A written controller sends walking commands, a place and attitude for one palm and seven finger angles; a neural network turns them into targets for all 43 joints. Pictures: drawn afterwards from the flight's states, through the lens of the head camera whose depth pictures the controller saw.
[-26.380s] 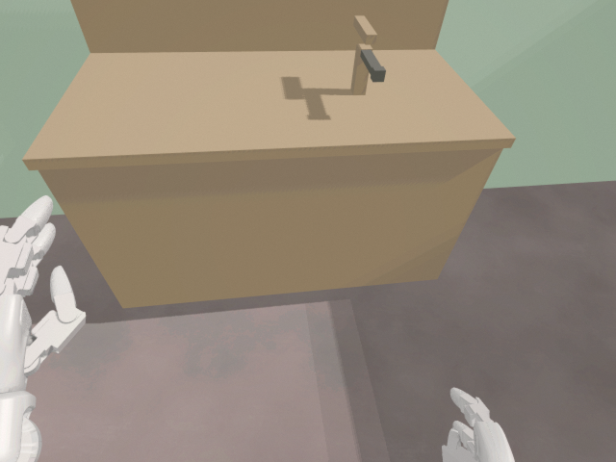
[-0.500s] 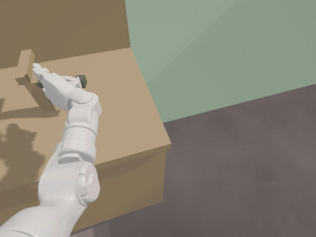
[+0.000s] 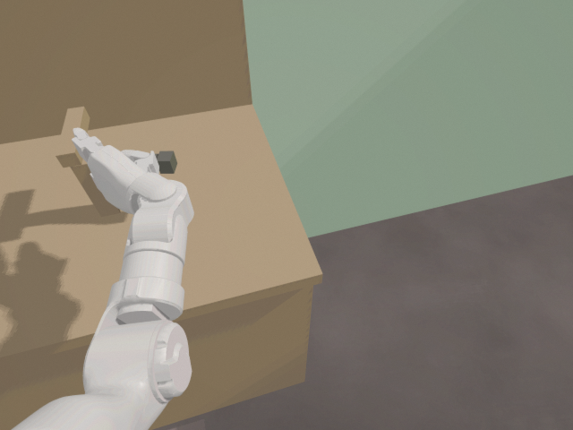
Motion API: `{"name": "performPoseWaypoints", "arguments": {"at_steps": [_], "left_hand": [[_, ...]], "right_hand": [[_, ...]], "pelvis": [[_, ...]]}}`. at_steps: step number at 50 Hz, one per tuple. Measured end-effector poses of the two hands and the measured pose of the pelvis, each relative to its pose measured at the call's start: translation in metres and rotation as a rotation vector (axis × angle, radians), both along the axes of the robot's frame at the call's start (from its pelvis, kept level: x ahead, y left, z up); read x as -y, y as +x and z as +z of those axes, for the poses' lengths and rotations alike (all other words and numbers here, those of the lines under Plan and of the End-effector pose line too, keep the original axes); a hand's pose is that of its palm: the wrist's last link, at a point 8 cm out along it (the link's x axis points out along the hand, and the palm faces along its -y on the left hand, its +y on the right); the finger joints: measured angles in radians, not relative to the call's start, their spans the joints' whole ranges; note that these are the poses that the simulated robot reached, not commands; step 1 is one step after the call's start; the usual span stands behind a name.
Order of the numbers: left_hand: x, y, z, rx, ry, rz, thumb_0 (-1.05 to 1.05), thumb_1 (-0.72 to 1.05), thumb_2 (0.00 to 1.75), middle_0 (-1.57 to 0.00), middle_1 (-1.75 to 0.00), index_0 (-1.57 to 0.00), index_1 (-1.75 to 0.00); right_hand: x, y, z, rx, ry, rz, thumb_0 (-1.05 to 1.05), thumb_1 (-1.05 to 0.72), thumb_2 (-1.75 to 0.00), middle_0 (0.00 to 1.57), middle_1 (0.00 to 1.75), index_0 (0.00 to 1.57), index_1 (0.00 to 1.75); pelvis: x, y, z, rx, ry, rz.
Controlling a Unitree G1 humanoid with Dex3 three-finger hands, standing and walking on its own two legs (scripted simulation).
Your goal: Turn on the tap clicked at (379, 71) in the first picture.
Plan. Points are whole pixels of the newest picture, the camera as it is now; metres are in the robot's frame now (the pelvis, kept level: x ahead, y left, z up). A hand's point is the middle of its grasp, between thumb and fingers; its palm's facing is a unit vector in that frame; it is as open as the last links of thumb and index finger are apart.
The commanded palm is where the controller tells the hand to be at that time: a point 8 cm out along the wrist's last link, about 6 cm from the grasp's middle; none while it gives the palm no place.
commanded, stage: lift the hand up off the lever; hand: left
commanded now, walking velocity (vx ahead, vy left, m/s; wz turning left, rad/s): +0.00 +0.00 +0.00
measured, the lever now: (167, 162) +0.53 +0.23 +0.09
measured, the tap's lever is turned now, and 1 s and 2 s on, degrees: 74 74 74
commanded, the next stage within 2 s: draw the hand back beside the body in 0.20 s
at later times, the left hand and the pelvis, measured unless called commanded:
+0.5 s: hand (183, 158) +0.43 +0.16 +0.17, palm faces +0.48 -0.88 -0.06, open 7.8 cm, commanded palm +0.36 +0.22 +0.17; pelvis +0.00 -0.01 +0.00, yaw -2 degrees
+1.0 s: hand (133, 241) +0.29 +0.19 +0.16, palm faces +0.24 -0.95 -0.21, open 7.6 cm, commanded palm +0.25 +0.25 +0.17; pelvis -0.02 +0.00 +0.01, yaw -2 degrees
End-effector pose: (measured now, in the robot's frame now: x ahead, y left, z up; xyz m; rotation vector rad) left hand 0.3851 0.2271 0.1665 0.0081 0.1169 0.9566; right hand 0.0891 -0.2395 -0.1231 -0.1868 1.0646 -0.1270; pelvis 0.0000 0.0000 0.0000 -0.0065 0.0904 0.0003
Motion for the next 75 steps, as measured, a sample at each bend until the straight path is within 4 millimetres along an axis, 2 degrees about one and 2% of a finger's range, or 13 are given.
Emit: {"name": "performPoseWaypoints", "arguments": {"at_steps": [9,16,23,27,32,35,38,42,46,49,59,66,75], "left_hand": [[0.008,-0.006,0.01,-0.013,0.02,-0.02,0.01,0.9,0.9,-0.15,-0.15,-0.15,-0.15],[0.02,0.001,0.009,-0.043,0.018,-0.019,0.01,0.9,0.9,-0.15,-0.15,-0.15,-0.15],[0.029,0.008,0.014,0.027,0.094,-0.367,0.01,0.9,0.9,-0.15,-0.16,-0.15,-0.16],[0.021,-0.012,0.005,0.085,0.054,-0.518,0.01,0.9,0.9,-0.16,-0.17,-0.16,-0.16],[-0.015,-0.057,-0.013,0.048,0.175,-0.586,0.01,0.89,0.9,-0.17,-0.18,-0.17,-0.18],[-0.028,-0.087,-0.007,0.072,0.252,-0.595,0.02,0.89,0.9,-0.17,-0.19,-0.17,-0.19],[-0.029,-0.107,0.007,0.136,0.31,-0.613,0.02,0.9,0.9,-0.17,-0.2,-0.17,-0.19],[-0.018,-0.115,0.018,0.206,0.343,-0.668,0.02,0.9,0.9,-0.17,-0.21,-0.17,-0.21],[-0.007,-0.116,0.012,0.211,0.331,-0.734,0.01,0.9,0.9,-0.17,-0.22,-0.17,-0.22],[-0.009,-0.121,0.005,0.192,0.319,-0.75,0.01,0.89,0.9,-0.18,-0.23,-0.18,-0.23],[-0.047,-0.17,0.011,0.17,0.379,-0.645,0.01,0.89,0.9,-0.19,-0.26,-0.19,-0.26],[-0.048,-0.189,0.01,0.152,0.404,-0.637,0.01,0.89,0.9,-0.2,-0.28,-0.2,-0.28],[-0.054,-0.216,0.009,0.093,0.446,-0.62,0.01,0.89,0.9,-0.21,-0.3,-0.21,-0.3]], "right_hand": [[0.002,0.023,0.007,0.061,-0.013,0.041,0.0,-0.91,-0.9,0.2,0.3,0.2,0.3],[0.005,0.024,0.006,0.068,-0.016,0.043,0.0,-0.91,-0.9,0.2,0.3,0.2,0.3],[0.017,0.004,0.008,0.054,-0.028,-0.08,0.0,-0.91,-0.9,0.2,0.3,0.21,0.3],[0.024,-0.008,0.013,0.065,-0.032,-0.138,0.0,-0.91,-0.9,0.2,0.3,0.21,0.3],[0.029,-0.011,0.021,0.127,-0.018,-0.149,0.01,-0.91,-0.9,0.2,0.3,0.2,0.3],[0.028,-0.005,0.024,0.155,-0.03,-0.102,0.01,-0.91,-0.9,0.2,0.3,0.2,0.3],[0.022,0.009,0.026,0.182,-0.039,-0.038,0.01,-0.91,-0.9,0.2,0.3,0.2,0.3],[0.009,0.033,0.035,0.244,-0.029,0.011,0.01,-0.91,-0.9,0.2,0.3,0.2,0.3],[-0.008,0.054,0.048,0.324,0.0,0.02,0.01,-0.91,-0.9,0.2,0.3,0.2,0.3],[-0.018,0.062,0.056,0.369,0.022,0.015,0.01,-0.91,-0.9,0.2,0.3,0.2,0.3],[-0.03,0.059,0.047,0.316,0.031,0.063,0.01,-0.91,-0.9,0.2,0.3,0.21,0.3],[-0.03,0.059,0.04,0.284,0.025,0.078,0.01,-0.91,-0.9,0.2,0.3,0.21,0.3],[-0.023,0.07,0.05,0.34,0.013,0.061,0.01,-0.91,-0.9,0.2,0.3,0.21,0.3]], "pelvis": [[0.005,-0.008,0.001,0.014,0.004,0.015],[0.009,-0.012,0.0,-0.003,0.006,0.016],[0.011,-0.007,0.003,0.033,0.011,-0.027],[0.012,-0.004,0.006,0.077,0.008,-0.051],[0.012,-0.005,0.008,0.13,0.006,-0.059],[0.008,-0.01,0.009,0.15,0.004,-0.046],[0.005,-0.016,0.009,0.163,0.006,-0.028],[0.001,-0.025,0.01,0.17,0.009,-0.015],[-0.001,-0.028,0.011,0.17,0.01,-0.024],[-0.003,-0.026,0.011,0.173,0.007,-0.035],[-0.009,-0.015,0.012,0.187,-0.001,-0.022],[-0.012,-0.011,0.011,0.183,0.001,-0.014],[-0.008,-0.005,0.01,0.174,-0.004,-0.019]]}}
